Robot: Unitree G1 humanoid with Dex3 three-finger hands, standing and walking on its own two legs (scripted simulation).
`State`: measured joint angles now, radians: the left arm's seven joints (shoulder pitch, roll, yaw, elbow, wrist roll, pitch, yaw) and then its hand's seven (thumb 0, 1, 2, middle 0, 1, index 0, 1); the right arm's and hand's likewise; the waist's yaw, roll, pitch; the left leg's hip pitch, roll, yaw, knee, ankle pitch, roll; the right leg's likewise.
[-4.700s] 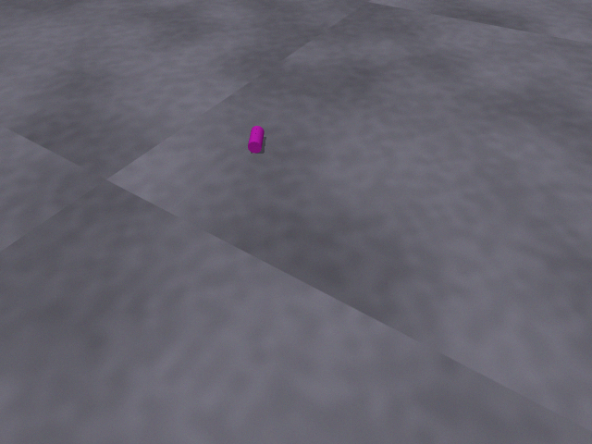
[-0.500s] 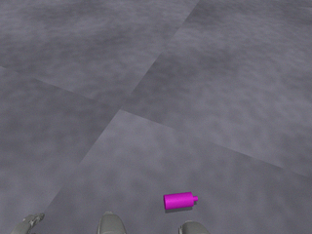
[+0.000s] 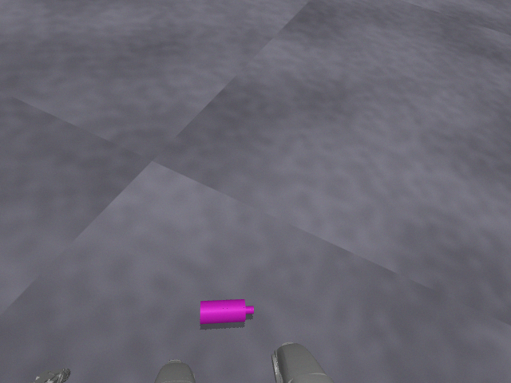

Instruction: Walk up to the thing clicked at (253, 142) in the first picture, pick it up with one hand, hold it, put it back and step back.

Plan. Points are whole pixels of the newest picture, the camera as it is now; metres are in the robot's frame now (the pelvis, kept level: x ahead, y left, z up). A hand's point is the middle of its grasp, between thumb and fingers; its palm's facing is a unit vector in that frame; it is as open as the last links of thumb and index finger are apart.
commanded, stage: walk up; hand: left
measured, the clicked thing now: (227, 311) +0.43 +0.02 -0.70
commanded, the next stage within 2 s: none
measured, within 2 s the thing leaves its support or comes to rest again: neither
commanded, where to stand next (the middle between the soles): +0.08 -0.19 m, yaw +5 degrees
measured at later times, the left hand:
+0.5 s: hand out of the picture -0.02 +0.06 -0.13, palm faces +0.07 -0.93 -0.37, open 7.4 cm
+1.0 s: hand out of the picture +0.03 +0.07 -0.13, palm faces +0.14 -0.92 -0.35, open 7.4 cm
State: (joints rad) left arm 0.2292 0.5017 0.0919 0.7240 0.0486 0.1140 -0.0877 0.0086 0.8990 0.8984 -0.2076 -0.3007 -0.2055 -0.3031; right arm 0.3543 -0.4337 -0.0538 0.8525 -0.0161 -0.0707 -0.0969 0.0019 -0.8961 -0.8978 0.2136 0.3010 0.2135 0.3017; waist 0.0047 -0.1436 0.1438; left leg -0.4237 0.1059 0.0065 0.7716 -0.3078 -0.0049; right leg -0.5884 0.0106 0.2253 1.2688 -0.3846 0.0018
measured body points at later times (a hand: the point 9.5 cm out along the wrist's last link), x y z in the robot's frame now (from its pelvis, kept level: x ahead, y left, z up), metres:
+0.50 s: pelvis -0.03 -0.21 +0.02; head +0.01 -0.20 +0.46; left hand -0.02 +0.11 -0.11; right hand +0.04 -0.53 -0.10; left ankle -0.02 -0.11 -0.68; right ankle +0.01 -0.28 -0.70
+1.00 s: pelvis -0.02 -0.21 +0.02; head +0.00 -0.19 +0.47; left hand +0.02 +0.12 -0.10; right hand +0.10 -0.51 -0.09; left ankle -0.06 -0.09 -0.70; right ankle +0.03 -0.34 -0.70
